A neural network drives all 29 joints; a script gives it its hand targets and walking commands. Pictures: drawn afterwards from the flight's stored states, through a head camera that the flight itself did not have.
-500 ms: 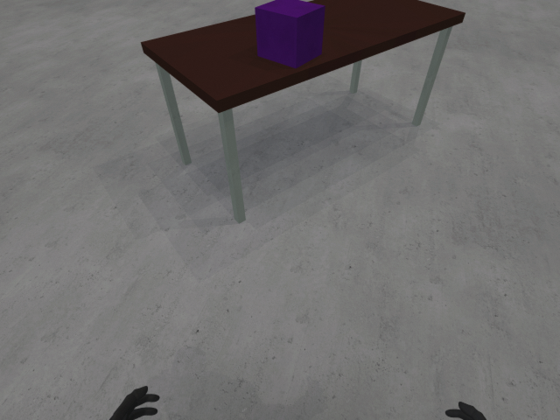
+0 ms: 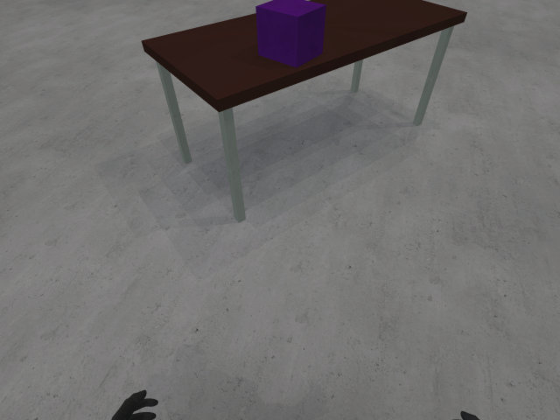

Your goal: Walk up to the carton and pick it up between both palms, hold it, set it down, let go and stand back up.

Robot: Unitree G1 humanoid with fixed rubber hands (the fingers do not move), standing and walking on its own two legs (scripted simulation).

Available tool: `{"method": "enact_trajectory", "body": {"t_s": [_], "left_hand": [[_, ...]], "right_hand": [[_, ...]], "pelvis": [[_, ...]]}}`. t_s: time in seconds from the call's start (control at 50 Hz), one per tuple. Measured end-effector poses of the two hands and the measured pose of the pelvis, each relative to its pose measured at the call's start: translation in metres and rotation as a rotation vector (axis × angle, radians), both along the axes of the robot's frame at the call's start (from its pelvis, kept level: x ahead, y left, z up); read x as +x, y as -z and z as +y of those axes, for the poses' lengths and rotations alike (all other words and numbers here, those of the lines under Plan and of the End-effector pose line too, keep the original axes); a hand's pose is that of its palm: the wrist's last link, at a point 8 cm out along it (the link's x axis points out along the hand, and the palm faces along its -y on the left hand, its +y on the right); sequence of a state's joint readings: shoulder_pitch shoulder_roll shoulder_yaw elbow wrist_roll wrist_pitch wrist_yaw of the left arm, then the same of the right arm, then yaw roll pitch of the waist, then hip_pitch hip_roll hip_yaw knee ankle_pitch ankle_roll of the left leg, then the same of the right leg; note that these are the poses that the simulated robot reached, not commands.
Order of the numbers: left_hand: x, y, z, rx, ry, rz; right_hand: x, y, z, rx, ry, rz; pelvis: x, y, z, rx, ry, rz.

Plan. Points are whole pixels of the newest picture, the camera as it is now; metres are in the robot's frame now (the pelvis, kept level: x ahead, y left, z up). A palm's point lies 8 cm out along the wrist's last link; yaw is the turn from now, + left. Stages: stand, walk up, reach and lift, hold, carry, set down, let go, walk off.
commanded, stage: stand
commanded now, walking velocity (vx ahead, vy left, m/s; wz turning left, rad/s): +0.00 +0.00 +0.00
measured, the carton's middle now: (290, 31) +1.47 +0.02 +0.01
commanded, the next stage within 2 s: none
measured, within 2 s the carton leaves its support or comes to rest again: neither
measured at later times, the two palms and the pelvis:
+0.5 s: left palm out of the picture +0.12 +0.25 -0.10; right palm out of the picture +0.11 -0.28 -0.09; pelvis +0.00 +0.00 +0.00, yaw +0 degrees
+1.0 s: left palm out of the picture +0.11 +0.25 -0.10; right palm out of the picture +0.12 -0.28 -0.09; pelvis +0.00 +0.00 +0.00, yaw +0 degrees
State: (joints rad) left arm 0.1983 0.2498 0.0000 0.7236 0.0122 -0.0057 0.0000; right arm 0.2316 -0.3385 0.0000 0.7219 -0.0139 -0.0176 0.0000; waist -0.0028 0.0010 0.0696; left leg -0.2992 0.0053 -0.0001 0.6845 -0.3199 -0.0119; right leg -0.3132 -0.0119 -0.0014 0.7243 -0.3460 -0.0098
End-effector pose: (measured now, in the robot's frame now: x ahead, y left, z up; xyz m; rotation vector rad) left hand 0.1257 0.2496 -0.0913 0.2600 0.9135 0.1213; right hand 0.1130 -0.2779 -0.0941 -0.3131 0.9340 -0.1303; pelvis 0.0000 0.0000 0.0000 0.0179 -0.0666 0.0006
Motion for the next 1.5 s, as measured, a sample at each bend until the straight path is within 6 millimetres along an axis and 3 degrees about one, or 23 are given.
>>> {"method": "enact_trajectory", "body": {"t_s": [0.38, 0.9, 1.5], "left_hand": [[-0.003, 0.006, -0.001, -0.010, 0.002, 0.032], [-0.012, 0.007, 0.002, -0.006, -0.025, 0.058], [-0.013, 0.006, 0.002, -0.005, -0.011, 0.074]], "right_hand": [[-0.004, -0.002, -0.003, -0.012, 0.013, 0.021], [0.009, -0.004, -0.001, -0.010, -0.013, 0.018], [-0.004, -0.003, -0.003, -0.010, 0.011, 0.046]], "pelvis": [[0.002, -0.001, 0.000, 0.001, -0.001, 0.007], [0.003, -0.004, -0.001, 0.004, -0.002, 0.016], [0.001, -0.006, -0.001, 0.003, -0.002, 0.022]]}}
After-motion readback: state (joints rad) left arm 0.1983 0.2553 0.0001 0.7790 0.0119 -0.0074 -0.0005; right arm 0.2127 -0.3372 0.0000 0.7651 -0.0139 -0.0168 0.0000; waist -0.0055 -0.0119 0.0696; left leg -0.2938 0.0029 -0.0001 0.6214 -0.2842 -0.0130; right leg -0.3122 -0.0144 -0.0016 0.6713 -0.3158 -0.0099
